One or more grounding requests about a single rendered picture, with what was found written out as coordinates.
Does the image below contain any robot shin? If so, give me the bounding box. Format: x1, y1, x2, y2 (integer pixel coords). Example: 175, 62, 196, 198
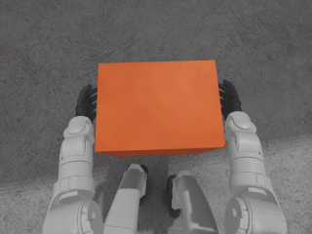
124, 164, 143, 199
171, 171, 198, 209

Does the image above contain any robot left forearm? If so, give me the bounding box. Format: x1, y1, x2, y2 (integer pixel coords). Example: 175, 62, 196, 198
42, 116, 96, 234

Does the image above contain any robot right hand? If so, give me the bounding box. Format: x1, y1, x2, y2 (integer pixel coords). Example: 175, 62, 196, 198
217, 79, 242, 121

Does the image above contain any right robot upper arm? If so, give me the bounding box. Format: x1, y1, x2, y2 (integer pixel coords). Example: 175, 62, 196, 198
223, 195, 287, 234

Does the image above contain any robot left hand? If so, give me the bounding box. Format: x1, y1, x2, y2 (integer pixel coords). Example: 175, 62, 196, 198
75, 84, 98, 124

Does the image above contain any carton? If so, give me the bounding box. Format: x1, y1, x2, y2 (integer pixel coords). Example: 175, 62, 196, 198
95, 60, 226, 157

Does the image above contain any robot right forearm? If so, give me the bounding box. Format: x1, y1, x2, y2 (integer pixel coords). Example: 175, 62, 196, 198
224, 111, 288, 233

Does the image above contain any right robot shin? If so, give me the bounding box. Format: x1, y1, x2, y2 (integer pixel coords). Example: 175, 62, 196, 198
171, 171, 198, 209

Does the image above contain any left robot shin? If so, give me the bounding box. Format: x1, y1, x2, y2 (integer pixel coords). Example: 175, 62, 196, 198
124, 164, 143, 199

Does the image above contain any left robot upper arm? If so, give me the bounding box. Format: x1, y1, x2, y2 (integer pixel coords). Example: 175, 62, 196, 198
43, 199, 104, 234

